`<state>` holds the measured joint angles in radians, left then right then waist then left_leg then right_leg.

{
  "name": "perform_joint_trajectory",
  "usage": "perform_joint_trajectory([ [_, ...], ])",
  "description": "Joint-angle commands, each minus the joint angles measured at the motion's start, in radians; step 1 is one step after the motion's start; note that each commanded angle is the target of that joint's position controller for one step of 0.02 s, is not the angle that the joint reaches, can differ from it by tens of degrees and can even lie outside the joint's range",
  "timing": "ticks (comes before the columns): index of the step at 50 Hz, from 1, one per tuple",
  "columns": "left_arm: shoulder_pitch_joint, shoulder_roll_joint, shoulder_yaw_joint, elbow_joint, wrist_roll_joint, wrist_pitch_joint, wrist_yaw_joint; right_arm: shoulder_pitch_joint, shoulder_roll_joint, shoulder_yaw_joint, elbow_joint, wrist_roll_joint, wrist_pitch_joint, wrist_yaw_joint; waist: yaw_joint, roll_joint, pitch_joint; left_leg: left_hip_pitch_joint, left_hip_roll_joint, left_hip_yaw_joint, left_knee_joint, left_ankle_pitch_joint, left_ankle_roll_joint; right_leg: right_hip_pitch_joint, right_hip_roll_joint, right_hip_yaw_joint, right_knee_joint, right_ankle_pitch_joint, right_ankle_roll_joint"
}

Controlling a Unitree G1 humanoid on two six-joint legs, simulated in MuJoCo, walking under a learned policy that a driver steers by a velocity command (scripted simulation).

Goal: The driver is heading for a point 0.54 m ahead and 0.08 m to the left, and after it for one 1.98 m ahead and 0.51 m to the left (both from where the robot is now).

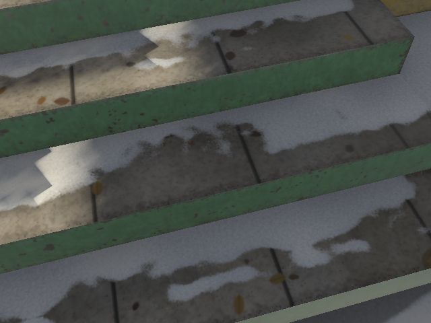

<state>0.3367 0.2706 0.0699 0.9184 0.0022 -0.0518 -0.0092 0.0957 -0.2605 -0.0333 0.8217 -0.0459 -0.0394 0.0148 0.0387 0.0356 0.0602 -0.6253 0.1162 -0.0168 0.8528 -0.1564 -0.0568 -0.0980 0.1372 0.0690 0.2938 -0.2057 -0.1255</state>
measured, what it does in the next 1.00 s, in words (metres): climbs: left foot, then right foot 0.15 m higher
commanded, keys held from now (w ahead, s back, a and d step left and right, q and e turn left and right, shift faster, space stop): w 0.46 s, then w+q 0.14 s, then q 0.40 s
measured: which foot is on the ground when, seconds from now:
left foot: up 0.00-0.18, down 0.20-0.72, up 0.74-1.00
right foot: down 0.00-0.18, up 0.20-0.68, down 0.70-1.00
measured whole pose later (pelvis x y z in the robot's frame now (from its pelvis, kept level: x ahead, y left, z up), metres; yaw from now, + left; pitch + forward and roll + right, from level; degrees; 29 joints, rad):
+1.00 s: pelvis +0.47 -0.05 +0.13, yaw +10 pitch +5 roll -1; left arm 0.24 0.20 0.03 0.91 0.09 -0.06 -0.03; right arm 0.13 -0.26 -0.05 0.80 0.00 -0.07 0.09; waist 0.03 0.06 -0.06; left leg -0.97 -0.05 -0.20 1.78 -0.06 0.13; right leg -0.45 -0.04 -0.29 0.59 -0.23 -0.11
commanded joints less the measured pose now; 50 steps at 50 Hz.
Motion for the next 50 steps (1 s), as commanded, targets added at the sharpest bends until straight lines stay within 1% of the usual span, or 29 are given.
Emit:
perform_joint_trajectory([
  [1, 0.043, 0.131, 0.026, -0.038, 0.011, -0.014, 0.009, -0.042, -0.033, 0.004, -0.061, 0.012, -0.010, -0.002, 0.015, -0.131, -0.071, 0.057, -0.050, 0.064, -0.070, 0.070, 0.002, 0.032, -0.241, 0.135, -0.042, 0.488, -0.093],
  [5, 0.052, 0.130, 0.017, -0.031, 0.025, -0.016, 0.023, -0.060, -0.061, 0.005, -0.083, 0.009, -0.027, -0.010, 0.008, -0.117, -0.059, 0.067, -0.070, 0.056, -0.139, 0.011, 0.066, 0.137, -0.312, 0.197, 0.021, 0.629, -0.094],
  [8, -0.016, 0.146, 0.015, -0.038, 0.012, -0.025, 0.028, 0.169, -0.076, -0.009, -0.015, 0.005, -0.045, -0.032, -0.115, -0.104, -0.135, 0.374, -0.153, 0.090, -0.324, -0.006, 0.128, 0.113, -0.252, 0.138, 0.289, 1.031, -0.048],
  [9, -0.052, 0.144, 0.015, -0.047, 0.003, -0.029, 0.022, 0.320, -0.096, -0.021, 0.031, 0.004, -0.055, -0.041, -0.194, -0.074, -0.180, 0.573, -0.121, 0.063, -0.438, 0.099, 0.142, 0.009, -0.203, 0.122, 0.470, 0.889, -0.024],
  [10, -0.074, 0.058, -0.010, -0.088, -0.004, -0.041, 0.017, 0.441, -0.198, -0.045, 0.048, -0.010, -0.060, -0.054, -0.220, 0.078, -0.222, 0.740, 0.132, -0.225, -0.501, 0.203, 0.194, -0.198, -0.090, 0.057, 0.799, 0.411, 0.022],
  [11, 0.121, -0.008, -0.017, -0.071, -0.008, -0.036, 0.016, 0.406, -0.271, -0.067, 0.073, -0.004, -0.045, -0.040, -0.068, 0.211, -0.228, 0.812, 0.318, -0.584, -0.565, 0.386, 0.311, -0.447, 0.040, 0.041, 1.015, -0.281, 0.043],
  [12, 0.125, 0.035, -0.014, -0.031, 0.033, -0.017, 0.021, 0.316, -0.186, -0.059, 0.062, 0.021, -0.031, -0.027, -0.047, 0.050, -0.149, 0.695, 0.302, -0.595, -0.598, -0.049, 0.351, -0.518, -0.047, 0.058, 1.136, -0.245, 0.038],
  [13, 0.037, 0.059, -0.008, -0.050, 0.049, -0.013, 0.010, 0.222, -0.081, -0.034, 0.038, 0.029, -0.025, -0.018, -0.042, -0.012, -0.040, 0.574, 0.235, -0.480, -0.644, -0.328, 0.331, -0.573, -0.094, 0.034, 1.155, -0.188, 0.039],
  [15, -0.038, 0.031, -0.016, -0.091, 0.049, -0.007, -0.015, 0.218, -0.019, -0.011, 0.064, 0.019, -0.026, -0.015, -0.032, 0.034, 0.029, 0.477, 0.140, -0.332, -0.686, -0.320, 0.287, -0.649, -0.118, 0.006, 1.252, -0.132, 0.048],
  [21, -0.249, -0.055, -0.061, -0.251, 0.051, 0.022, -0.006, 0.344, -0.039, -0.007, 0.170, 0.029, -0.060, -0.013, -0.023, 0.012, 0.020, 0.424, 0.086, -0.136, -0.684, -0.042, 0.278, -0.951, -0.171, -0.085, 1.433, -0.125, 0.081],
  [26, -0.492, -0.118, -0.100, -0.414, 0.050, 0.024, 0.032, 0.496, -0.035, 0.000, 0.244, 0.024, -0.074, -0.040, -0.082, 0.046, 0.049, 0.662, 0.159, -0.239, -0.728, -0.044, 0.320, -1.410, -0.232, -0.120, 1.733, -0.320, 0.059],
  [29, -0.654, -0.163, -0.141, -0.541, 0.050, 0.011, 0.011, 0.573, -0.004, 0.009, 0.290, 0.035, -0.047, -0.071, -0.125, 0.046, 0.044, 0.700, 0.105, -0.219, -0.782, 0.035, 0.284, -1.415, -0.267, -0.138, 1.508, -0.396, 0.047],
  [31, -0.620, -0.183, -0.160, -0.554, 0.044, 0.020, -0.009, 0.518, -0.014, 0.005, 0.255, 0.043, -0.023, -0.083, -0.109, -0.010, -0.027, 0.549, 0.083, -0.131, -0.907, 0.403, 0.289, -0.957, -0.242, -0.199, 1.120, -0.241, 0.045],
  [32, -0.530, -0.179, -0.155, -0.512, 0.011, 0.022, -0.011, 0.434, -0.002, 0.012, 0.213, 0.044, -0.014, -0.069, -0.070, -0.036, -0.079, 0.434, 0.014, -0.048, -0.872, 0.684, 0.276, -0.639, -0.169, -0.273, 0.918, -0.159, 0.043],
  [33, -0.409, -0.141, -0.131, -0.472, 0.007, 0.023, -0.001, 0.435, -0.091, -0.005, 0.187, 0.035, -0.026, -0.048, -0.026, 0.075, -0.211, 0.480, 0.046, -0.030, -0.711, 1.252, 0.251, -0.420, -0.087, -0.277, 0.918, -0.172, 0.035],
  [34, -0.196, -0.078, -0.099, -0.412, -0.001, 0.028, 0.012, 0.393, -0.176, -0.033, 0.158, 0.039, -0.043, -0.031, 0.071, 0.166, -0.362, 0.598, 0.074, -0.047, -0.521, 1.520, 0.215, -0.281, -0.065, -0.228, 0.848, -0.106, 0.019],
  [35, -0.014, -0.035, -0.074, -0.365, 0.007, 0.022, 0.020, 0.322, -0.227, -0.057, 0.138, 0.074, -0.063, -0.014, 0.185, 0.200, -0.464, 0.649, 0.084, -0.035, -0.297, 1.553, 0.168, -0.126, -0.083, -0.158, 0.673, 0.026, -0.007],
  [36, 0.060, 0.030, -0.044, -0.318, 0.030, 0.002, 0.037, 0.288, -0.170, -0.062, 0.088, 0.098, -0.092, 0.009, 0.188, 0.083, -0.522, 0.409, -0.005, -0.032, -0.006, 1.083, 0.107, 0.097, -0.249, 0.088, 0.541, 0.172, -0.055],
  [37, 0.097, 0.183, 0.001, -0.295, 0.051, -0.001, 0.037, 0.316, -0.044, -0.049, 0.004, 0.108, -0.088, 0.019, 0.149, -0.377, -0.653, 0.166, -0.244, -0.025, 0.535, -0.165, 0.057, 0.265, -0.625, 0.610, 0.283, 0.854, -0.188],
  [38, -0.019, 0.153, 0.007, -0.316, 0.028, 0.002, 0.028, 0.399, -0.054, -0.066, 0.041, 0.051, -0.068, 0.001, 0.067, -0.224, -0.703, 0.145, -0.201, -0.219, 0.878, -0.175, 0.072, 0.178, -0.617, 0.659, 0.254, 0.856, -0.184],
  [39, -0.171, 0.092, -0.005, -0.317, 0.018, 0.008, 0.026, 0.390, 0.004, -0.063, 0.019, 0.039, -0.030, -0.011, -0.023, -0.147, -0.559, 0.096, -0.145, -0.131, 0.959, -0.119, 0.064, -0.028, -0.609, 0.552, 0.204, 0.428, -0.185],
  [40, -0.252, -0.020, -0.027, -0.278, 0.017, 0.016, 0.030, 0.339, 0.031, -0.060, 0.004, 0.001, 0.004, -0.022, -0.074, -0.020, -0.311, 0.019, -0.080, -0.045, 0.915, -0.066, 0.068, -0.215, -0.545, 0.417, 0.205, 0.066, -0.133],
  [41, -0.255, -0.076, -0.043, -0.232, 0.017, 0.013, 0.037, 0.274, 0.055, -0.055, -0.030, -0.022, 0.025, -0.035, -0.088, -0.070, -0.137, -0.051, -0.070, -0.051, 0.929, -0.057, 0.079, -0.343, -0.479, 0.311, 0.187, -0.084, -0.087],
  [42, -0.261, -0.108, -0.050, -0.199, 0.025, 0.013, 0.038, 0.282, 0.067, -0.050, -0.038, -0.016, 0.049, -0.045, -0.126, -0.086, -0.052, -0.072, -0.077, -0.051, 0.945, -0.062, 0.086, -0.446, -0.439, 0.197, 0.150, -0.189, -0.054],
  [43, -0.268, -0.143, -0.069, -0.183, 0.078, -0.019, -0.006, 0.277, 0.109, -0.006, -0.012, 0.042, 0.002, 0.036, -0.065, -0.126, -0.030, -0.112, -0.105, -0.216, 0.954, 0.013, 0.188, -0.504, -0.394, 0.139, 0.062, -0.131, -0.077],
  [44, -0.217, -0.118, -0.053, -0.124, 0.081, -0.029, -0.016, 0.279, 0.080, -0.010, -0.029, 0.041, -0.018, 0.067, -0.091, -0.085, -0.060, -0.196, -0.115, -0.215, 0.921, 0.090, 0.210, -0.450, -0.420, 0.123, 0.068, -0.048, -0.095],
  [46, -0.184, -0.105, -0.057, -0.078, 0.090, -0.028, -0.014, 0.249, 0.053, -0.007, -0.012, 0.044, -0.035, 0.080, -0.089, -0.038, -0.123, -0.295, -0.147, -0.268, 0.944, 0.117, 0.246, -0.378, -0.411, 0.047, 0.044, -0.045, -0.104],
  [48, -0.179, -0.062, -0.046, -0.066, 0.097, -0.024, -0.034, 0.232, -0.027, -0.024, 0.008, 0.058, -0.032, 0.083, -0.089, -0.047, -0.152, -0.368, -0.148, -0.212, 0.982, 0.097, 0.198, -0.315, -0.407, -0.062, 0.000, -0.039, -0.099],
  [50, -0.221, -0.061, -0.055, -0.089, 0.092, -0.041, -0.038, 0.240, -0.056, -0.032, 0.044, 0.042, -0.027, 0.082, -0.110, -0.065, -0.168, -0.359, -0.139, -0.188, 1.040, 0.158, 0.157, -0.321, -0.404, -0.133, -0.028, 0.063, -0.081],
])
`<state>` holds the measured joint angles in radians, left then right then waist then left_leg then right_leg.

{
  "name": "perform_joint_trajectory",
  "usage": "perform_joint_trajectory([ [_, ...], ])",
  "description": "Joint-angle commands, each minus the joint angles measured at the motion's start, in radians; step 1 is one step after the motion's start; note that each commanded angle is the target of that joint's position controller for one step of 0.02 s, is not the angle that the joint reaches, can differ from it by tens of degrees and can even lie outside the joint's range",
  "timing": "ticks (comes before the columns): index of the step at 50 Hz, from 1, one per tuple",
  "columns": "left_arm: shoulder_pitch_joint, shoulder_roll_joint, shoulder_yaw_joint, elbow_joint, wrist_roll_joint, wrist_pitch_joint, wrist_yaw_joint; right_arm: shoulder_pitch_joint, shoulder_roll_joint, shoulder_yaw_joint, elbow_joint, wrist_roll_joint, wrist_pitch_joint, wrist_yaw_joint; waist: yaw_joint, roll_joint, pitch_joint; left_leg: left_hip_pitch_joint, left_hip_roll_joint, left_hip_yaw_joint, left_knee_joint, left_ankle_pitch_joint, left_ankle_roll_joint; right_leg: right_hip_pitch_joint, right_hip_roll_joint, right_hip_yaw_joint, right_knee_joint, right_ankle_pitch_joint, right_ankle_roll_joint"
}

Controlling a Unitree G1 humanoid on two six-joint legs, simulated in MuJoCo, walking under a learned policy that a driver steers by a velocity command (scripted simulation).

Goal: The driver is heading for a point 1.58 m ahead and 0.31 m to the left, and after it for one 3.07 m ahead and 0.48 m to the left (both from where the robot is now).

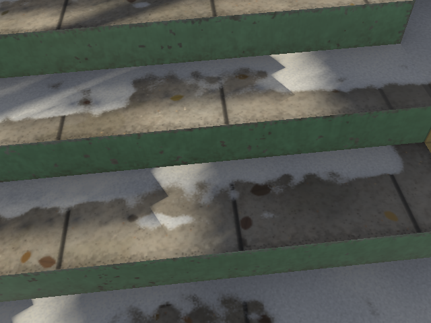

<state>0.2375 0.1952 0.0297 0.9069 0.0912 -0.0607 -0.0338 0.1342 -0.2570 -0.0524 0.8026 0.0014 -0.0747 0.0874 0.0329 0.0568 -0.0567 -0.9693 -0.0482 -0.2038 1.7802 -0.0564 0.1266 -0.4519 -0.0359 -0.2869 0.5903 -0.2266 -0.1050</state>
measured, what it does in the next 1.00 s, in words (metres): steps on the spot, turning left: left foot, then right foot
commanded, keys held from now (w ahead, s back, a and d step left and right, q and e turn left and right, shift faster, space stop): q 0.30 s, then s+q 0.20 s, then s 0.20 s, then no key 0.30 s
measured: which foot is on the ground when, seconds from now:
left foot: up 0.00-0.38, down 0.40-0.86, up 0.88-1.00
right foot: down 0.00-0.40, up 0.42-0.82, down 0.84-1.00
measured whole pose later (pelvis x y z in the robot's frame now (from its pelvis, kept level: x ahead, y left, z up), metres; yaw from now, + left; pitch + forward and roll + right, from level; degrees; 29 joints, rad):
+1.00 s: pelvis +0.04 -0.07 +0.00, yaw +25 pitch +3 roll +1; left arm 0.28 0.19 0.02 0.78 0.01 -0.09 -0.10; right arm 0.11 -0.28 -0.05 0.72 0.00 -0.04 -0.02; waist 0.05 0.02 -0.01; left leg -0.55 -0.05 -0.13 1.06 -0.45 -0.14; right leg -0.32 0.00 -0.04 0.68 -0.41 -0.05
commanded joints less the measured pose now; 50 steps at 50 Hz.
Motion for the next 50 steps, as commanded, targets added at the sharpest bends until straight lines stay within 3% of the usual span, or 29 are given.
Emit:
perform_joint_trajectory([
  [1, -0.145, 0.030, -0.014, -0.088, 0.000, -0.035, -0.012, 0.195, -0.069, -0.014, 0.070, -0.014, 0.014, 0.013, -0.102, -0.097, -0.074, -0.001, 0.019, 0.034, 0.188, 0.033, -0.046, 0.029, -0.221, 0.185, -0.324, 0.113, -0.120],
  [6, -0.078, 0.064, -0.022, -0.101, -0.001, -0.047, 0.004, 0.045, -0.103, -0.015, 0.045, -0.026, 0.022, -0.032, -0.015, -0.087, -0.083, -0.100, 0.058, 0.012, 0.118, -0.010, -0.109, 0.286, -0.265, 0.132, -0.325, 0.249, -0.176],
  [9, -0.052, 0.086, -0.024, -0.108, -0.013, -0.056, 0.006, 0.007, -0.084, -0.015, 0.043, -0.044, 0.026, -0.042, 0.001, -0.089, -0.077, -0.052, 0.113, 0.045, -0.223, -0.030, -0.163, 0.421, -0.291, 0.086, -0.350, 0.281, -0.174],
  [12, -0.131, 0.157, 0.004, -0.135, -0.019, -0.066, 0.018, -0.022, -0.026, 0.012, -0.001, -0.056, 0.037, -0.019, -0.023, -0.133, -0.074, 0.234, 0.173, 0.212, -0.613, -0.186, -0.192, 0.356, -0.283, -0.024, -0.338, 0.378, -0.142],
  [15, -0.053, 0.212, 0.054, -0.091, -0.033, -0.064, 0.027, 0.004, 0.001, 0.035, -0.052, -0.053, 0.039, -0.016, -0.011, -0.130, -0.057, 0.295, 0.172, 0.217, -0.903, -0.397, -0.190, 0.502, -0.404, 0.051, -0.259, 0.609, -0.193],
  [17, -0.119, 0.226, 0.070, -0.122, -0.029, -0.034, 0.037, 0.081, -0.007, 0.036, -0.056, -0.024, 0.030, -0.019, -0.044, -0.137, -0.074, 0.344, 0.149, 0.225, -1.072, -0.278, -0.171, 0.571, -0.443, 0.079, -0.211, 0.688, -0.193],
  [19, -0.132, 0.198, 0.067, -0.117, -0.056, -0.009, 0.039, 0.115, -0.033, 0.019, -0.044, -0.001, 0.004, -0.032, -0.073, -0.125, -0.080, 0.482, 0.074, 0.266, -1.342, -0.001, -0.110, 0.541, -0.368, 0.051, -0.116, 0.528, -0.107],
  [20, -0.080, 0.159, 0.059, -0.099, -0.066, -0.005, 0.033, 0.102, -0.073, 0.000, -0.046, -0.013, -0.011, -0.050, -0.059, -0.083, -0.107, 0.583, 0.029, 0.253, -1.411, 0.181, -0.058, 0.500, -0.294, 0.013, -0.016, 0.373, -0.037],
  [21, -0.039, 0.057, 0.037, -0.149, -0.065, -0.008, 0.039, 0.130, -0.194, -0.029, -0.052, -0.031, -0.024, -0.083, -0.006, 0.118, -0.193, 0.793, 0.175, 0.039, -1.291, 0.894, 0.115, 0.307, -0.156, -0.094, 0.197, 0.089, 0.082],
  [22, -0.043, 0.022, 0.020, -0.214, -0.080, -0.020, 0.052, 0.213, -0.276, -0.055, -0.047, -0.021, -0.026, -0.098, -0.059, 0.225, -0.274, 1.086, 0.385, -0.256, -1.317, 1.083, 0.330, -0.014, -0.013, -0.055, 0.351, -0.405, 0.192],
  [23, -0.197, 0.066, 0.020, -0.255, -0.073, -0.021, 0.051, 0.317, -0.280, -0.076, -0.014, -0.045, -0.050, -0.091, -0.157, 0.123, -0.237, 1.150, 0.402, -0.262, -1.305, 1.043, 0.314, -0.212, 0.015, 0.104, 0.577, -0.577, 0.221],
  [24, -0.266, 0.079, 0.021, -0.264, -0.068, -0.017, 0.046, 0.304, -0.285, -0.088, 0.017, -0.056, -0.073, -0.072, -0.163, 0.128, -0.191, 1.114, 0.377, -0.184, -1.267, 1.016, 0.256, -0.337, 0.018, 0.195, 0.851, -0.584, 0.214],
  [25, -0.248, 0.148, 0.045, -0.245, -0.062, -0.004, 0.051, 0.241, -0.244, -0.078, 0.002, -0.042, -0.072, -0.060, -0.149, 0.109, -0.176, 1.032, 0.372, -0.129, -1.254, 0.986, 0.228, -0.368, 0.003, 0.254, 1.063, -0.557, 0.207],
  [26, -0.250, 0.162, 0.054, -0.251, -0.061, 0.005, 0.059, 0.158, -0.183, -0.054, -0.022, -0.017, -0.063, -0.056, -0.114, 0.096, -0.137, 0.912, 0.364, -0.101, -1.284, 0.890, 0.205, -0.364, 0.000, 0.314, 1.179, -0.509, 0.186],
  [27, -0.251, 0.151, 0.050, -0.275, -0.065, 0.008, 0.067, 0.063, -0.124, -0.028, -0.062, -0.011, -0.042, -0.059, -0.055, 0.047, -0.104, 0.775, 0.332, -0.071, -1.325, 0.789, 0.186, -0.304, 0.009, 0.332, 1.188, -0.442, 0.172],
  [29, -0.181, 0.138, 0.047, -0.280, -0.076, 0.007, 0.071, -0.078, -0.081, 0.004, -0.157, -0.026, -0.014, -0.070, 0.019, 0.017, -0.125, 0.683, 0.306, -0.042, -1.329, 0.765, 0.174, -0.226, 0.038, 0.350, 1.153, -0.307, 0.186],
  [31, -0.111, 0.158, 0.053, -0.259, -0.087, 0.015, 0.069, -0.101, -0.082, 0.016, -0.215, -0.034, -0.010, -0.076, 0.024, 0.026, -0.138, 0.682, 0.321, -0.047, -1.321, 0.784, 0.190, -0.212, 0.056, 0.361, 1.176, -0.212, 0.224],
  [33, -0.107, 0.168, 0.055, -0.247, -0.074, 0.022, 0.070, -0.020, -0.082, 0.027, -0.218, -0.027, -0.019, -0.076, -0.013, 0.024, -0.120, 0.743, 0.323, -0.042, -1.313, 0.717, 0.180, -0.255, 0.046, 0.353, 1.039, -0.159, 0.248],
  [37, -0.036, 0.137, 0.039, -0.232, -0.072, 0.043, 0.052, -0.082, -0.141, 0.009, -0.238, -0.022, -0.011, -0.080, 0.000, 0.057, -0.114, 0.681, 0.305, -0.029, -1.332, 0.528, 0.124, -0.076, 0.010, 0.310, 0.666, -0.134, 0.260],
  [39, -0.010, 0.084, 0.017, -0.221, -0.062, 0.052, 0.019, -0.074, -0.152, -0.003, -0.218, -0.008, -0.001, -0.080, -0.023, 0.065, -0.080, 0.682, 0.299, -0.052, -1.340, 0.324, 0.088, 0.014, -0.019, 0.302, 0.316, -0.256, 0.232],
  [41, 0.049, 0.080, 0.014, -0.206, -0.091, 0.037, -0.028, -0.096, -0.152, -0.007, -0.192, -0.010, 0.029, -0.065, -0.034, 0.069, -0.087, 0.668, 0.279, -0.073, -1.309, 0.031, 0.062, 0.159, 0.006, 0.251, -0.004, -0.032, 0.201],
  [42, 0.030, 0.091, 0.025, -0.208, -0.095, 0.023, -0.039, -0.056, -0.125, 0.001, -0.158, -0.006, 0.048, -0.052, -0.042, 0.030, -0.080, 0.645, 0.234, -0.061, -1.278, -0.116, 0.033, 0.203, 0.040, 0.231, -0.139, -0.027, 0.180],
  [43, 0.016, 0.105, 0.029, -0.225, -0.072, 0.008, -0.040, 0.039, -0.051, 0.017, -0.120, -0.006, 0.060, -0.052, -0.072, -0.042, -0.113, 0.591, 0.144, 0.003, -1.171, -0.221, -0.036, 0.264, 0.014, 0.277, -0.136, 0.080, 0.110],
  [44, -0.015, 0.251, 0.056, -0.257, -0.076, -0.010, -0.040, 0.100, -0.002, 0.022, -0.158, -0.005, 0.060, -0.065, -0.147, -0.267, -0.107, 0.452, -0.011, 0.157, -1.023, -0.388, -0.170, 0.272, -0.195, 0.530, -0.153, 0.475, -0.137],
  [45, -0.083, 0.262, 0.059, -0.275, -0.045, -0.033, -0.046, -0.021, -0.094, -0.004, -0.192, -0.001, 0.050, -0.065, -0.057, -0.256, -0.048, 0.394, -0.014, 0.137, -0.957, -0.446, -0.236, 0.175, -0.306, 0.689, -0.215, 0.356, -0.240],
  [46, -0.096, 0.223, 0.052, -0.261, -0.066, -0.050, -0.050, -0.097, -0.109, -0.021, -0.186, 0.009, 0.042, -0.074, -0.026, -0.195, -0.014, 0.443, 0.019, 0.107, -0.815, -0.437, -0.255, 0.095, -0.287, 0.697, -0.235, 0.208, -0.200],
  [47, -0.188, 0.176, 0.034, -0.267, -0.091, -0.065, -0.067, -0.082, -0.128, -0.034, -0.178, 0.014, 0.029, -0.094, -0.069, -0.174, 0.004, 0.471, 0.028, 0.081, -0.680, -0.434, -0.277, 0.046, -0.248, 0.654, -0.216, 0.156, -0.139],
  [48, -0.253, 0.146, 0.017, -0.289, -0.095, -0.073, -0.074, -0.065, -0.146, -0.048, -0.161, 0.008, 0.020, -0.116, -0.089, -0.196, 0.007, 0.462, 0.015, 0.048, -0.581, -0.433, -0.290, 0.041, -0.243, 0.638, -0.192, 0.197, -0.132],
  [50, -0.232, 0.083, -0.012, -0.266, -0.096, -0.072, -0.070, -0.014, -0.121, -0.047, -0.134, -0.021, 0.005, -0.131, -0.089, -0.121, 0.025, 0.447, 0.022, 0.022, -0.565, -0.409, -0.286, 0.103, -0.217, 0.582, -0.169, 0.129, -0.105],
])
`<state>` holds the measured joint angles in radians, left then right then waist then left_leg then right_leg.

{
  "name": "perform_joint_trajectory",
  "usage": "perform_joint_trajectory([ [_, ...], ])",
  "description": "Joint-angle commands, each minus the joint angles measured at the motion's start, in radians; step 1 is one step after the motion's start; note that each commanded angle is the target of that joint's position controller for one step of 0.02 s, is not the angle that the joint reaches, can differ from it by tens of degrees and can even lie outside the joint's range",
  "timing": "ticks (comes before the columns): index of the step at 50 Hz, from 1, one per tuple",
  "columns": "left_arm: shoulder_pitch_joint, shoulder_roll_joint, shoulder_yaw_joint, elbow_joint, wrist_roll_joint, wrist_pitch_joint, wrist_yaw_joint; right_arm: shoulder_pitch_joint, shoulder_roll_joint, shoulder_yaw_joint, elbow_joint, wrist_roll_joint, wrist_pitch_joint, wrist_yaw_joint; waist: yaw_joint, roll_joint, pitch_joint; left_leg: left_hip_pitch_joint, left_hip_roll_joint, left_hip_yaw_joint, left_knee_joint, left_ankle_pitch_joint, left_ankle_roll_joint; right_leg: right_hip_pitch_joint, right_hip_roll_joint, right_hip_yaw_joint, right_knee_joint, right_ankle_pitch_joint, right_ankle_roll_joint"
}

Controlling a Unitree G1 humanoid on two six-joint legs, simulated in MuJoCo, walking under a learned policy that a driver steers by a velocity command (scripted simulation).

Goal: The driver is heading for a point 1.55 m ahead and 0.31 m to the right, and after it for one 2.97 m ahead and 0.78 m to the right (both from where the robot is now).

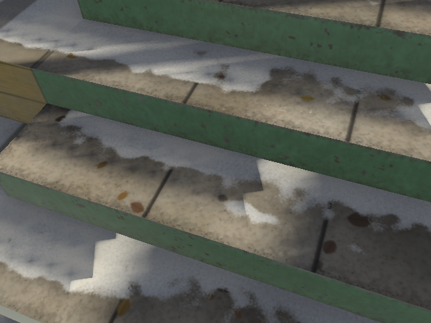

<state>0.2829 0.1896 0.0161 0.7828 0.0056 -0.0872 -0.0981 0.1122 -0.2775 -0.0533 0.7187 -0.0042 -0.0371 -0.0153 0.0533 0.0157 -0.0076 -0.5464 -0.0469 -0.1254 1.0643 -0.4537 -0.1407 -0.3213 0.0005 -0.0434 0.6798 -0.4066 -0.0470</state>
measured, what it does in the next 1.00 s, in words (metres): steps on the spot: left foot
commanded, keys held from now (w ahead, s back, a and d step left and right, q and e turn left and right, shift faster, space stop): no key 0.94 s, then w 0.06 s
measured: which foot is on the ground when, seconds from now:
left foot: up 0.00-0.08, down 0.10-1.00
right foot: down 0.00-1.00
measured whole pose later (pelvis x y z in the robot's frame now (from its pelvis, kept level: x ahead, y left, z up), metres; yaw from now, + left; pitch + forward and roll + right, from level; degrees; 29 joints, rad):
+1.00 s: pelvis -0.01 +0.01 +0.02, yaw -1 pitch +1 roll +0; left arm 0.34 0.16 -0.01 1.05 0.01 0.01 0.06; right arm 0.38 -0.16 0.02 1.05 -0.02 0.00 -0.05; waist -0.01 0.02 -0.03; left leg -0.20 0.02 0.00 0.41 -0.22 -0.02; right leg -0.16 0.03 -0.03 0.40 -0.25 -0.04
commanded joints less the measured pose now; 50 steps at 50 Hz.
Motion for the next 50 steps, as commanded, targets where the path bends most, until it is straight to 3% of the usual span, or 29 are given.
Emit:
perform_joint_trajectory([
  [1, -0.252, 0.048, -0.020, -0.131, -0.022, -0.040, -0.006, 0.032, -0.063, -0.039, -0.033, -0.014, -0.035, -0.021, -0.099, -0.066, -0.013, 0.009, 0.039, -0.060, 0.030, 0.028, -0.027, 0.040, -0.231, 0.324, -0.244, 0.256, -0.142],
  [2, -0.233, 0.015, -0.043, -0.106, -0.051, -0.025, -0.007, 0.027, -0.023, -0.032, -0.021, -0.008, -0.028, -0.009, -0.093, -0.008, 0.001, -0.013, 0.065, -0.007, -0.291, 0.073, -0.042, 0.155, -0.167, 0.260, -0.227, 0.097, -0.081],
  [3, -0.168, 0.044, -0.041, -0.061, -0.081, -0.005, -0.011, 0.022, 0.046, -0.012, 0.005, -0.003, -0.023, 0.021, -0.077, -0.009, 0.031, 0.030, 0.109, 0.026, -0.595, 0.121, -0.066, 0.212, -0.137, 0.265, -0.240, -0.078, -0.032],
  [4, -0.109, 0.126, -0.013, -0.013, -0.093, 0.023, -0.019, 0.022, 0.080, 0.006, 0.027, 0.016, -0.011, 0.056, -0.054, -0.012, 0.061, 0.152, 0.106, 0.064, -0.843, 0.248, -0.072, 0.184, -0.124, 0.274, -0.280, -0.204, -0.015],
  [5, 0.000, 0.180, 0.014, 0.034, -0.058, 0.047, -0.041, -0.026, 0.042, 0.002, 0.015, 0.015, -0.006, 0.067, 0.003, -0.101, 0.032, 0.282, 0.064, 0.109, -0.711, 0.244, -0.037, 0.118, -0.133, 0.286, -0.322, -0.209, -0.002],
  [6, -0.030, 0.174, 0.026, -0.040, 0.012, 0.048, 0.078, 0.016, -0.075, -0.023, 0.007, -0.001, 0.025, 0.038, -0.008, -0.033, -0.016, 0.315, 0.084, 0.037, -0.590, 0.580, 0.069, 0.133, -0.143, 0.215, -0.277, 0.551, 0.005],
  [7, -0.052, 0.142, 0.009, -0.025, 0.014, 0.045, 0.118, 0.062, -0.051, -0.022, 0.035, 0.012, 0.025, 0.029, -0.036, -0.006, -0.092, 0.295, 0.091, 0.055, -0.574, 0.553, 0.108, 0.251, -0.139, 0.154, -0.240, 0.772, 0.010],
  [8, -0.094, 0.122, 0.002, -0.025, 0.012, 0.051, 0.134, 0.084, -0.020, -0.010, 0.051, 0.012, 0.021, 0.018, -0.059, -0.052, -0.090, 0.272, 0.095, 0.074, -0.584, 0.495, 0.117, 0.297, -0.145, 0.139, -0.209, 0.866, -0.006],
  [10, -0.121, 0.079, -0.008, -0.033, 0.003, 0.066, 0.148, 0.103, -0.008, 0.002, 0.080, -0.003, 0.021, -0.004, -0.059, -0.056, -0.120, 0.272, 0.099, 0.086, -0.603, 0.426, 0.114, 0.346, -0.143, 0.118, -0.202, 0.826, -0.029],
  [15, -0.097, 0.074, -0.008, 0.007, 0.008, 0.094, 0.156, 0.150, -0.003, 0.013, 0.141, -0.017, 0.050, -0.019, -0.060, -0.069, 0.013, 0.276, 0.112, 0.084, -0.672, 0.352, 0.099, 0.195, -0.111, 0.118, -0.324, 0.338, -0.021],
  [21, -0.090, 0.086, -0.001, 0.053, 0.012, 0.091, 0.154, 0.213, 0.013, 0.024, 0.197, -0.021, 0.045, -0.020, -0.071, -0.050, 0.055, 0.274, 0.118, 0.100, -0.706, 0.321, 0.111, 0.142, -0.104, 0.153, -0.417, 0.059, -0.030],
  [33, 0.028, 0.086, 0.002, 0.163, 0.006, 0.089, 0.158, 0.304, 0.027, 0.038, 0.279, -0.022, 0.041, -0.026, -0.065, -0.015, 0.067, 0.282, 0.124, 0.103, -0.727, 0.278, 0.131, 0.121, -0.099, 0.162, -0.436, 0.035, -0.040],
  [47, 0.114, 0.058, -0.012, 0.245, 0.002, 0.089, 0.158, 0.344, 0.042, 0.058, 0.317, -0.016, 0.032, -0.035, -0.060, -0.006, 0.061, 0.278, 0.144, 0.086, -0.732, 0.343, 0.159, 0.166, -0.092, 0.119, -0.364, 0.259, -0.030],
  [48, 0.123, 0.057, -0.013, 0.251, 0.002, 0.089, 0.158, 0.348, 0.046, 0.060, 0.320, -0.016, 0.032, -0.035, -0.058, -0.010, 0.046, 0.283, 0.136, 0.089, -0.735, 0.290, 0.163, 0.171, -0.090, 0.122, -0.375, 0.194, -0.032],
  [50, 0.133, 0.090, -0.001, 0.256, 0.003, 0.094, 0.158, 0.341, 0.030, 0.054, 0.315, -0.018, 0.034, -0.034, -0.055, -0.032, 0.069, 0.247, 0.106, 0.105, -0.702, 0.139, 0.176, 0.148, -0.085, 0.146, -0.387, -0.007, -0.049],
])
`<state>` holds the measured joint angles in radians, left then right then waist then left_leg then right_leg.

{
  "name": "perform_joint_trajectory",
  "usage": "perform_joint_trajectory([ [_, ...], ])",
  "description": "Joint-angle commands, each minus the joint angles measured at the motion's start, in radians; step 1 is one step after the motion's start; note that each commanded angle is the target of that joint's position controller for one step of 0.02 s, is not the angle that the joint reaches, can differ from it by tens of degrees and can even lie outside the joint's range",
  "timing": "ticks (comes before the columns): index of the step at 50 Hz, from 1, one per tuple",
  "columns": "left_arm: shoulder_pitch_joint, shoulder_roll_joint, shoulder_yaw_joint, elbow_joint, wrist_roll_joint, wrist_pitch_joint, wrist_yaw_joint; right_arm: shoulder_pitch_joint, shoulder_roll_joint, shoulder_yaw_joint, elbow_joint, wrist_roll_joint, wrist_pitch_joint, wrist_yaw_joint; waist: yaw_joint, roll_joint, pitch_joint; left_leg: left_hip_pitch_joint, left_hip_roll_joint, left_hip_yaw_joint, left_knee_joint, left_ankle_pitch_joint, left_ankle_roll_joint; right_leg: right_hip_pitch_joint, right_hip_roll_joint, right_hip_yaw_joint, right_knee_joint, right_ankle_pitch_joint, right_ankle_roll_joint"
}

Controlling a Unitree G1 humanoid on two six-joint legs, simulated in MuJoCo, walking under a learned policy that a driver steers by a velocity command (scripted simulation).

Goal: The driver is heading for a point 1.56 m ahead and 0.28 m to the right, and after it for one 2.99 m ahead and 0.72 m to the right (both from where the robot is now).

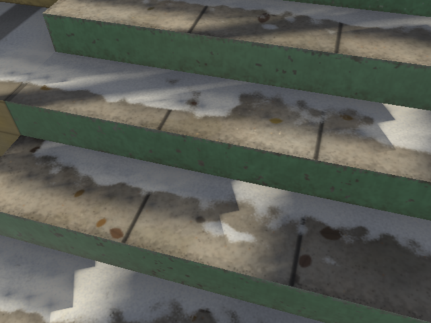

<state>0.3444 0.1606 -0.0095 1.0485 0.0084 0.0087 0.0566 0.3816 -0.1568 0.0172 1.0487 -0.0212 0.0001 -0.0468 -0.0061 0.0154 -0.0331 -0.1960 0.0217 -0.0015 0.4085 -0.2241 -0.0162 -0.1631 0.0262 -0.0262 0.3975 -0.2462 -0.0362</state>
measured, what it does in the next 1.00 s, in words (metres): climbs: right foot 0.15 m higher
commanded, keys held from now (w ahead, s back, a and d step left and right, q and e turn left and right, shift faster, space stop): w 0.78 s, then w+e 0.22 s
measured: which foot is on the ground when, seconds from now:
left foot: down 0.00-0.60, up 0.62-1.00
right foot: down 0.00-0.20, up 0.22-0.56, down 0.58-1.00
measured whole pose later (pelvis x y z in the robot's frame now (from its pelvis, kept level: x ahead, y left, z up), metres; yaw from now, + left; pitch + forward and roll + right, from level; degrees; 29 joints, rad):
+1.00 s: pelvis +0.50 -0.01 +0.14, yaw -4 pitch +8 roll +2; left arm 0.67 0.07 -0.04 1.21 0.14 -0.08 -0.10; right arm -0.14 -0.10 0.09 0.67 -0.04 0.01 0.06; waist 0.08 -0.02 -0.12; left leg -1.39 0.08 0.07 1.70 -0.16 0.24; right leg -0.09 0.02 -0.01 0.33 -0.38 -0.07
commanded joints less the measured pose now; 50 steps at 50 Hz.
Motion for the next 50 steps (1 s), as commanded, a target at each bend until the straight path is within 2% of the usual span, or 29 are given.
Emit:
perform_joint_trajectory([
  [1, 0.079, 0.137, 0.032, -0.012, 0.003, 0.005, 0.003, 0.070, -0.093, -0.022, -0.015, 0.002, -0.003, 0.000, 0.009, -0.056, 0.112, -0.145, 0.014, -0.001, 0.000, -0.186, 0.061, -0.021, -0.113, 0.149, -0.097, -0.294, -0.080],
  [5, 0.171, 0.175, 0.060, 0.001, 0.010, 0.010, -0.005, 0.007, -0.053, -0.024, -0.069, -0.016, -0.013, 0.025, 0.043, -0.134, 0.173, -0.313, -0.020, 0.077, 0.199, -0.259, 0.071, -0.049, -0.258, 0.370, -0.157, -0.620, -0.187],
  [8, 0.077, 0.168, 0.064, -0.031, 0.009, 0.004, -0.012, 0.067, -0.047, -0.025, -0.070, -0.006, -0.033, 0.032, -0.027, -0.098, 0.201, -0.138, -0.022, 0.077, 0.065, -0.232, 0.100, -0.208, -0.220, 0.314, -0.091, -0.539, -0.178],
  [9, -0.016, 0.149, 0.059, -0.066, -0.001, -0.003, -0.015, 0.144, -0.066, -0.031, -0.047, -0.002, -0.039, 0.029, -0.075, -0.027, 0.200, 0.011, -0.005, 0.014, -0.018, -0.235, 0.119, -0.331, -0.150, 0.215, 0.003, -0.432, -0.137],
  [11, -0.090, 0.076, 0.033, -0.126, -0.003, -0.036, -0.035, 0.357, -0.171, -0.070, 0.014, -0.017, -0.046, 0.017, -0.140, 0.303, 0.124, 0.353, 0.263, -0.433, -0.225, -0.277, 0.232, -0.631, 0.015, -0.046, 0.486, -0.248, -0.065],
  [13, -0.097, 0.097, 0.043, -0.121, 0.036, -0.055, -0.049, 0.375, -0.144, -0.066, 0.037, -0.016, -0.064, 0.019, -0.103, 0.091, 0.140, 0.357, 0.360, -0.510, -0.207, -0.007, 0.311, -0.752, -0.040, -0.012, 0.940, -0.277, -0.057],
  [14, -0.083, 0.039, 0.030, -0.114, 0.056, -0.099, -0.096, 0.518, -0.163, -0.056, 0.109, -0.095, -0.078, 0.064, -0.177, 0.169, 0.122, 0.451, 0.416, -0.606, -0.145, 0.108, 0.475, -1.030, 0.038, 0.215, 1.540, -0.239, -0.136],
  [15, -0.158, 0.060, 0.031, -0.166, 0.045, -0.127, -0.118, 0.455, -0.113, -0.031, 0.122, -0.140, -0.082, 0.078, -0.128, 0.055, 0.145, 0.491, 0.411, -0.508, -0.122, 0.200, 0.436, -1.254, 0.038, 0.268, 1.702, -0.187, -0.208],
  [16, -0.235, 0.031, 0.030, -0.215, 0.009, -0.109, -0.080, 0.269, -0.153, -0.058, 0.046, -0.034, -0.091, 0.056, -0.044, -0.017, 0.075, 0.417, 0.304, -0.284, -0.139, 0.136, 0.269, -1.117, -0.022, 0.093, 1.600, -0.243, -0.146],
  [17, -0.241, 0.022, 0.020, -0.236, 0.005, -0.095, -0.070, 0.200, -0.124, -0.042, 0.031, -0.022, -0.100, 0.053, -0.023, -0.043, 0.087, 0.325, 0.264, -0.222, -0.160, 0.081, 0.217, -1.086, -0.027, 0.055, 1.576, -0.253, -0.121],
  [21, -0.448, -0.070, -0.035, -0.410, -0.015, -0.022, -0.024, 0.250, -0.066, -0.006, 0.093, -0.031, -0.126, 0.048, -0.025, 0.109, 0.239, 0.127, 0.272, -0.173, -0.267, 0.003, 0.214, -1.316, -0.034, -0.018, 1.845, -0.426, -0.115],
  [24, -0.522, -0.049, -0.075, -0.516, -0.020, -0.017, -0.040, 0.216, -0.070, 0.009, 0.102, 0.016, -0.099, 0.011, 0.017, 0.014, 0.268, -0.150, 0.181, -0.017, -0.507, 0.208, 0.178, -0.933, -0.108, -0.119, 1.234, -0.314, -0.125],
  [25, -0.452, -0.046, -0.077, -0.487, -0.031, -0.011, -0.051, 0.140, -0.075, 0.016, 0.079, 0.050, -0.092, 0.009, 0.050, -0.006, 0.213, -0.317, 0.121, 0.072, -0.515, 0.460, 0.183, -0.549, -0.063, -0.186, 1.015, -0.171, -0.129],
  [26, -0.295, -0.038, -0.065, -0.427, -0.045, -0.010, -0.050, 0.147, -0.139, 0.007, 0.045, 0.075, -0.103, 0.011, 0.084, 0.074, 0.059, -0.318, 0.155, 0.084, -0.360, 1.049, 0.224, -0.230, 0.005, -0.221, 1.004, -0.120, -0.128],
  [28, 0.069, 0.060, -0.006, -0.304, -0.036, -0.002, -0.027, 0.130, -0.304, -0.048, 0.045, 0.097, -0.127, 0.021, 0.279, 0.206, -0.187, -0.045, 0.225, 0.058, 0.075, 1.607, 0.185, 0.013, 0.053, -0.159, 0.841, -0.108, -0.134],
  [29, 0.149, 0.140, 0.031, -0.259, 0.013, -0.008, -0.019, 0.108, -0.305, -0.069, 0.032, 0.086, -0.125, 0.034, 0.310, 0.185, -0.234, -0.007, 0.171, 0.040, 0.382, 1.493, 0.150, 0.062, 0.057, -0.078, 0.661, -0.226, -0.145],
  [30, 0.168, 0.263, 0.065, -0.217, 0.052, -0.019, -0.009, 0.088, -0.167, -0.058, -0.029, 0.045, -0.142, 0.069, 0.226, -0.120, -0.227, -0.280, -0.020, -0.030, 0.844, 0.515, 0.095, 0.165, -0.211, 0.500, 0.322, -0.197, -0.246],
  [31, 0.133, 0.322, 0.094, -0.195, 0.020, -0.012, -0.004, 0.074, -0.104, -0.065, -0.096, 0.009, -0.144, 0.100, 0.172, -0.261, -0.282, -0.432, -0.157, -0.186, 1.211, 0.057, 0.089, 0.140, -0.334, 0.972, -0.075, -0.142, -0.260],
  [32, -0.024, 0.267, 0.090, -0.196, 0.005, -0.034, -0.015, 0.055, -0.068, -0.062, -0.162, -0.016, -0.141, 0.112, 0.044, -0.152, -0.167, -0.534, -0.098, -0.201, 1.335, 0.112, 0.103, 0.021, -0.346, 0.916, -0.100, -0.427, -0.245],
  [34, -0.064, 0.041, 0.051, -0.104, 0.004, -0.063, -0.039, -0.058, -0.002, -0.051, -0.224, -0.041, -0.127, 0.093, -0.004, 0.010, 0.061, -0.667, -0.030, -0.096, 1.469, 0.188, 0.137, -0.247, -0.301, 0.670, -0.030, -0.559, -0.201],
  [36, -0.038, -0.057, 0.032, -0.024, 0.029, -0.100, -0.050, -0.075, 0.060, -0.028, -0.272, -0.020, -0.091, 0.068, -0.054, -0.034, 0.080, -0.748, -0.028, -0.104, 1.612, 0.122, 0.166, -0.329, -0.264, 0.455, -0.027, -0.359, -0.166],
  [38, 0.027, -0.037, 0.037, 0.048, 0.024, -0.123, -0.067, -0.187, 0.125, 0.003, -0.356, -0.016, -0.067, 0.053, -0.067, -0.042, 0.122, -0.947, -0.017, -0.145, 1.666, 0.045, 0.192, -0.287, -0.239, 0.324, -0.055, -0.246, -0.135],
  [40, 0.006, -0.027, 0.027, 0.035, 0.013, -0.134, -0.078, -0.265, 0.095, 0.013, -0.403, -0.012, -0.052, 0.049, -0.080, -0.027, 0.150, -0.935, 0.008, -0.053, 1.486, 0.021, 0.177, -0.347, -0.183, 0.182, -0.134, -0.141, -0.125],
  [41, -0.032, -0.035, 0.001, 0.015, 0.170, -0.108, -0.134, -0.335, -0.073, -0.013, -0.381, 0.063, -0.048, 0.099, -0.051, 0.032, -0.010, -0.886, -0.019, -0.119, 1.484, 0.225, 0.326, -0.416, -0.134, 0.165, -0.096, -0.099, -0.094],
  [42, 0.054, 0.025, 0.006, 0.019, 0.168, -0.103, -0.136, -0.324, -0.035, -0.001, -0.383, 0.033, -0.054, 0.127, -0.062, -0.100, 0.015, -1.011, -0.014, -0.058, 1.649, 0.191, 0.322, -0.335, -0.146, 0.185, -0.111, -0.046, -0.131],
  [44, 0.300, -0.012, -0.012, 0.112, 0.151, -0.083, -0.120, -0.416, 0.004, 0.038, -0.384, -0.034, -0.061, 0.132, 0.019, -0.031, 0.003, -1.361, -0.021, -0.091, 1.736, 0.090, 0.318, 0.002, -0.185, 0.270, -0.077, -0.030, -0.174],
  [47, 0.418, -0.016, -0.027, 0.170, 0.167, -0.087, -0.148, -0.685, -0.023, 0.053, -0.473, 0.000, -0.040, 0.095, 0.076, -0.046, 0.006, -1.367, 0.062, 0.057, 1.414, 0.098, 0.279, 0.046, -0.171, 0.240, -0.163, 0.075, -0.184],
  [49, 0.348, -0.027, -0.037, 0.149, 0.127, -0.095, -0.182, -0.914, 0.023, 0.069, -0.569, -0.025, 0.011, 0.101, 0.075, -0.108, 0.011, -0.879, 0.075, 0.135, 1.140, 0.033, 0.263, -0.351, -0.191, 0.206, -0.372, 0.314, -0.220],
  [50, 0.231, 0.016, -0.034, 0.069, 0.087, -0.119, -0.189, -0.827, 0.035, 0.067, -0.543, -0.032, 0.018, 0.119, -0.005, -0.173, -0.034, -0.602, 0.014, 0.206, 1.080, 0.021, 0.213, -0.437, -0.188, 0.150, -0.346, 0.736, -0.239],
])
